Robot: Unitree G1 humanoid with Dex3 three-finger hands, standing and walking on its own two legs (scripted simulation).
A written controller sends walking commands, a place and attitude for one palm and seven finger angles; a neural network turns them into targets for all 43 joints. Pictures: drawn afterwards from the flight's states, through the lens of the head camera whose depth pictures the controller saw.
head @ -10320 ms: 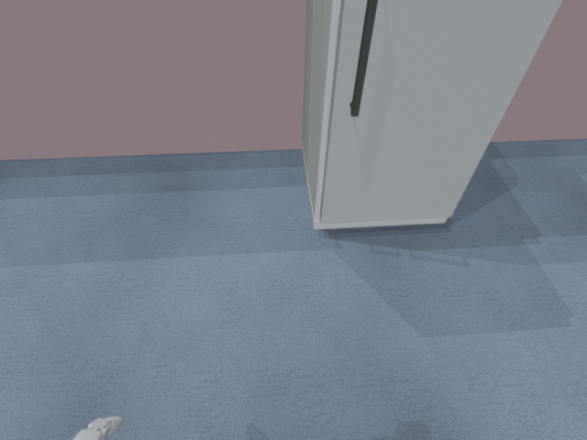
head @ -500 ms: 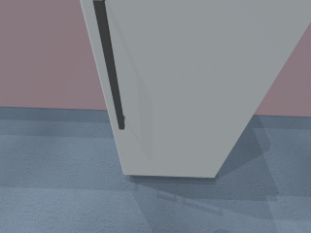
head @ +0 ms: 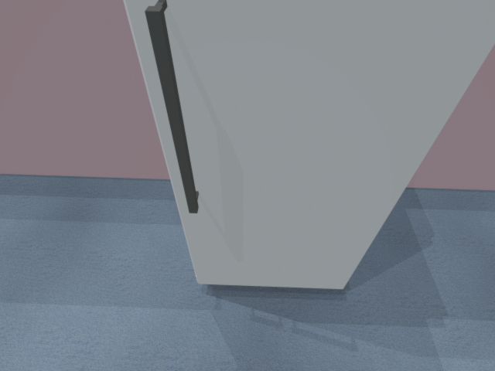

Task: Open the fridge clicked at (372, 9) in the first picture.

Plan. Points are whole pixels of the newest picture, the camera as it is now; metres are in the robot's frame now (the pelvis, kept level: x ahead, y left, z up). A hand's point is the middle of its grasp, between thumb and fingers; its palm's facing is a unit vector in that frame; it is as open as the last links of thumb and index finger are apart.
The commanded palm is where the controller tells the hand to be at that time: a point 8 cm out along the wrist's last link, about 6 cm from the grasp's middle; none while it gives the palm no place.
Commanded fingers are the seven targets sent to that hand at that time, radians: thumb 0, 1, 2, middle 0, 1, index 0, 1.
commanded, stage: look again from close up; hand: left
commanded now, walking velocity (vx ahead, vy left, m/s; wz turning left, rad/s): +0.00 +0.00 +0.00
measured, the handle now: (181, 132) +0.52 +0.17 +0.10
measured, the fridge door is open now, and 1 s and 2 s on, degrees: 0 0 0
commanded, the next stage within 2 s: raise the hand to about handle height in 0.22 s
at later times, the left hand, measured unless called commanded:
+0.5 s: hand (113, 321) +0.20 +0.23 -0.03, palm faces +0.30 -0.94 -0.15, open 7.6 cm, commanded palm +0.11 +0.28 -0.06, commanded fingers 0.00 0.67 0.80 -0.22 -0.45 -0.22 -0.45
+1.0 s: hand (115, 312) +0.21 +0.23 -0.01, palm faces -0.02 -1.00 -0.06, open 10.2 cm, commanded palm +0.16 +0.29 +0.00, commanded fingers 0.00 0.08 0.55 -0.26 -0.82 -0.26 -0.82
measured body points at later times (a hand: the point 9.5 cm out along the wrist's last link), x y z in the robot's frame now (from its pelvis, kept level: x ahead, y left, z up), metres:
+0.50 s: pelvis +0.00 -0.01 -0.01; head +0.01 -0.01 +0.44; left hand +0.18 +0.28 -0.02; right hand +0.12 -0.27 -0.12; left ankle +0.01 +0.11 -0.75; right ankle +0.02 -0.15 -0.75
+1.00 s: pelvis +0.00 -0.02 -0.08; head +0.06 -0.01 +0.37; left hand +0.20 +0.28 -0.01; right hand +0.21 -0.24 -0.14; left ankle +0.01 +0.11 -0.75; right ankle +0.02 -0.15 -0.75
